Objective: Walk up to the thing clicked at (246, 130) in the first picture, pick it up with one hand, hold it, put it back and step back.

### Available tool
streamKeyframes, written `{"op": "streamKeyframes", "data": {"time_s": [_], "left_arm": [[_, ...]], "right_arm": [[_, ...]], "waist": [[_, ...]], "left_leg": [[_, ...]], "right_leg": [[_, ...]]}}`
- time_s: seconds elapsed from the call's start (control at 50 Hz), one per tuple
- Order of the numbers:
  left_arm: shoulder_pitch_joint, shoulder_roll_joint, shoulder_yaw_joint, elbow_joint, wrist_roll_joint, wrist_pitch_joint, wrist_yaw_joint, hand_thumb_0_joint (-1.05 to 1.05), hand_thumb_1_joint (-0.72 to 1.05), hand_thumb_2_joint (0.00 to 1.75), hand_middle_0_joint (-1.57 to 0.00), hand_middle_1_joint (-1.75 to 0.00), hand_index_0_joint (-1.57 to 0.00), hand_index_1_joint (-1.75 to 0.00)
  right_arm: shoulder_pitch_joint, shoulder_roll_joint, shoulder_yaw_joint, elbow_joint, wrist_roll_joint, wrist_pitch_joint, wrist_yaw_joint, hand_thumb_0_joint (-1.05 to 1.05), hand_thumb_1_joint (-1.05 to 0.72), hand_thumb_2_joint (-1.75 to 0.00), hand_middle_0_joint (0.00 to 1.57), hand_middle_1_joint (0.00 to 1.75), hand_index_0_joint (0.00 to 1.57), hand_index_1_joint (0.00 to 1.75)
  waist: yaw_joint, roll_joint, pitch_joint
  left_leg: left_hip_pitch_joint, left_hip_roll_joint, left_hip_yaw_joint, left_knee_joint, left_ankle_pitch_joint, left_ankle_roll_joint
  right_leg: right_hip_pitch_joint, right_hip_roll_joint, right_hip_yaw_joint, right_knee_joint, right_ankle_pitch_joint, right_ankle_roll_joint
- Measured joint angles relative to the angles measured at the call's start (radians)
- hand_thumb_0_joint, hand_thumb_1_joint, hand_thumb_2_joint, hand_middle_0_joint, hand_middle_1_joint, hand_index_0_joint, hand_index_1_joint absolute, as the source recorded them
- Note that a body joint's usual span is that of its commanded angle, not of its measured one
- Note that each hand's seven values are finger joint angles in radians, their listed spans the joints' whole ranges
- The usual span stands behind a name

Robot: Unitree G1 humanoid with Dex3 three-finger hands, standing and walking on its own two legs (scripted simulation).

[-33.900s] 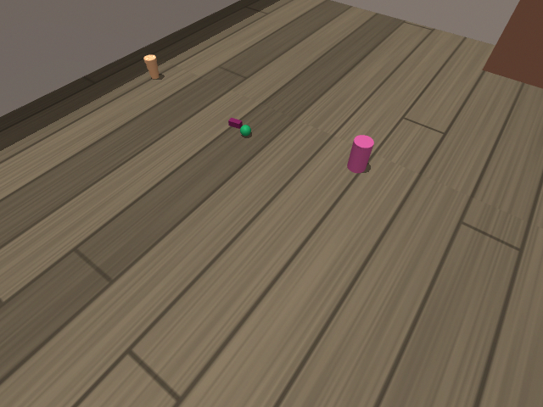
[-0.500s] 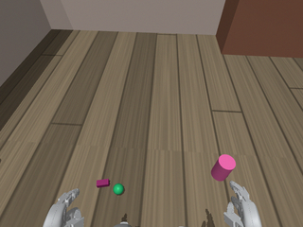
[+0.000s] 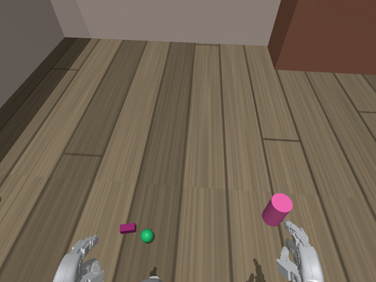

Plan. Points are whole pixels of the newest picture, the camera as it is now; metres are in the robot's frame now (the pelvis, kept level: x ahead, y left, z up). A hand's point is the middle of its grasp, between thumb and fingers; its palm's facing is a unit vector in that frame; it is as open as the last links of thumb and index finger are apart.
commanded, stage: home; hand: left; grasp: from above
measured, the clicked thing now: (147, 235) +0.45 +0.19 -0.68
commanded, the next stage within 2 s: stand in 0.76 s
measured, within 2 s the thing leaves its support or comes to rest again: neither
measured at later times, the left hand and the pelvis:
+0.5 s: hand (99, 273) +0.16 +0.18 -0.05, palm faces +0.04 -0.98 -0.20, open 7.4 cm; pelvis +0.00 +0.00 +0.00, yaw +0 degrees
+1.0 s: hand out of the picture +0.16 +0.21 -0.08, palm faces +0.01 -0.95 -0.31, open 7.4 cm; pelvis -0.01 +0.00 +0.02, yaw +0 degrees
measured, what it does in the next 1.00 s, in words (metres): stands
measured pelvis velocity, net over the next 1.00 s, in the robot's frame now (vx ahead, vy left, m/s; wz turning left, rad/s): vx -0.01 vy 0.00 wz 0.00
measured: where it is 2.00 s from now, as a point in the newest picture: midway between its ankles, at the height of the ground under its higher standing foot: outside the picture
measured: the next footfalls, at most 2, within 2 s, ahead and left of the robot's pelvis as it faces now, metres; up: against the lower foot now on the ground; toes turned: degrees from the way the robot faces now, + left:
none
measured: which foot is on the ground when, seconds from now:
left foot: down 0.00-1.00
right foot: down 0.00-1.00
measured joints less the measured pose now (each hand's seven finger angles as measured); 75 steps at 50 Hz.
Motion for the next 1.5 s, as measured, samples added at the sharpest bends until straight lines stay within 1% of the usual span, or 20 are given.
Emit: {"op": "streamKeyframes", "data": {"time_s": [0.38,0.86,0.88,0.9,0.92,0.94,0.98,1.02,1.06,1.12,1.24,1.36,1.5], "left_arm": [[0.002,0.002,0.001,-0.017,0.0,0.0,0.002,0.01,0.91,0.89,-0.2,-0.3,-0.2,-0.3],[0.007,0.001,0.0,-0.016,-0.002,0.0,0.003,0.01,0.9,0.89,-0.2,-0.3,-0.2,-0.3],[-0.022,0.008,-0.012,0.033,0.022,-0.051,0.007,0.01,0.9,0.89,-0.2,-0.3,-0.21,-0.3],[-0.073,0.017,-0.024,0.125,0.047,-0.124,0.011,0.01,0.9,0.89,-0.2,-0.3,-0.21,-0.3],[-0.123,0.024,-0.029,0.224,0.066,-0.187,0.012,0.01,0.9,0.89,-0.2,-0.3,-0.21,-0.3],[-0.167,0.031,-0.031,0.316,0.082,-0.235,0.014,0.01,0.9,0.89,-0.2,-0.3,-0.21,-0.3],[-0.229,0.045,-0.026,0.467,0.099,-0.299,0.011,0.01,0.9,0.89,-0.2,-0.3,-0.21,-0.3],[-0.262,0.054,-0.013,0.579,0.101,-0.333,0.009,0.01,0.9,0.89,-0.2,-0.3,-0.21,-0.3],[-0.277,0.059,0.001,0.674,0.101,-0.356,0.011,0.01,0.9,0.89,-0.2,-0.3,-0.21,-0.3],[-0.283,0.065,0.016,0.798,0.101,-0.384,0.013,0.01,0.9,0.89,-0.2,-0.3,-0.21,-0.3],[-0.276,0.062,0.024,0.985,0.093,-0.417,0.015,0.01,0.91,0.89,-0.2,-0.3,-0.21,-0.3],[-0.276,0.05,0.017,1.114,0.085,-0.427,0.014,0.0,0.9,0.89,-0.2,-0.3,-0.21,-0.3],[-0.291,0.048,0.012,1.202,0.086,-0.436,0.011,0.0,0.9,0.89,-0.2,-0.3,-0.21,-0.3]], "right_arm": [[0.01,0.001,-0.002,-0.001,0.0,0.006,0.003,0.01,-0.9,-0.9,0.21,0.3,0.21,0.3],[0.006,0.0,-0.003,-0.012,0.001,0.021,0.007,0.01,-0.9,-0.9,0.21,0.3,0.21,0.3],[-0.008,0.001,-0.013,0.009,-0.026,0.025,0.016,0.01,-0.9,-0.9,0.21,0.3,0.21,0.3],[-0.032,-0.005,-0.021,0.049,-0.053,0.046,0.037,0.01,-0.9,-0.9,0.21,0.3,0.21,0.3],[-0.056,-0.015,-0.022,0.093,-0.075,0.079,0.062,0.01,-0.9,-0.9,0.21,0.3,0.21,0.3],[-0.076,-0.027,-0.021,0.133,-0.088,0.111,0.087,0.01,-0.9,-0.9,0.21,0.3,0.21,0.3],[-0.104,-0.044,-0.027,0.198,-0.086,0.153,0.129,0.01,-0.9,-0.9,0.21,0.3,0.21,0.3],[-0.112,-0.055,-0.042,0.241,-0.074,0.176,0.156,0.01,-0.9,-0.9,0.21,0.3,0.21,0.3],[-0.111,-0.062,-0.058,0.275,-0.068,0.189,0.17,0.01,-0.9,-0.9,0.21,0.3,0.21,0.3],[-0.105,-0.069,-0.072,0.322,-0.065,0.204,0.177,0.01,-0.9,-0.9,0.21,0.3,0.21,0.3],[-0.094,-0.069,-0.078,0.408,-0.056,0.224,0.173,0.01,-0.9,-0.9,0.21,0.3,0.21,0.3],[-0.103,-0.058,-0.07,0.476,-0.048,0.237,0.167,0.0,-0.9,-0.9,0.21,0.3,0.2,0.3],[-0.121,-0.055,-0.067,0.53,-0.039,0.245,0.169,0.0,-0.9,-0.9,0.21,0.3,0.21,0.3]], "waist": [[0.0,0.0,0.001],[-0.002,0.001,-0.003],[0.005,-0.003,0.027],[0.02,-0.014,0.065],[0.034,-0.025,0.091],[0.044,-0.033,0.111],[0.056,-0.048,0.143],[0.061,-0.057,0.162],[0.063,-0.059,0.173],[0.061,-0.057,0.185],[0.059,-0.05,0.204],[0.06,-0.045,0.22],[0.059,-0.037,0.227]], "left_leg": [[-0.004,-0.002,0.005,0.007,-0.007,0.007],[-0.007,-0.001,0.0,0.007,-0.008,0.002],[0.019,-0.003,0.003,0.0,-0.005,0.003],[0.057,-0.007,0.011,-0.018,0.004,0.006],[0.089,-0.012,0.019,-0.041,0.015,0.008],[0.117,-0.017,0.025,-0.065,0.027,0.01],[0.168,-0.026,0.035,-0.113,0.05,0.012],[0.211,-0.032,0.041,-0.157,0.069,0.013],[0.248,-0.034,0.044,-0.195,0.085,0.015],[0.299,-0.032,0.043,-0.25,0.107,0.017],[0.397,-0.032,0.038,-0.362,0.156,0.02],[0.484,-0.036,0.04,-0.48,0.214,0.023],[0.535,-0.042,0.04,-0.566,0.261,0.025]], "right_leg": [[-0.002,-0.002,0.005,0.0,-0.003,0.007],[-0.005,0.0,0.001,0.004,-0.006,0.002],[0.018,-0.003,0.003,0.001,-0.005,0.002],[0.05,-0.008,0.01,-0.007,-0.001,0.001],[0.075,-0.013,0.018,-0.019,0.005,-0.001],[0.098,-0.018,0.023,-0.033,0.012,-0.001],[0.139,-0.029,0.032,-0.062,0.027,0.001],[0.176,-0.036,0.038,-0.094,0.042,0.005],[0.211,-0.037,0.04,-0.131,0.058,0.008],[0.265,-0.036,0.039,-0.193,0.085,0.011],[0.371,-0.036,0.034,-0.323,0.143,0.016],[0.46,-0.04,0.035,-0.447,0.205,0.022],[0.509,-0.046,0.034,-0.528,0.249,0.026]]}}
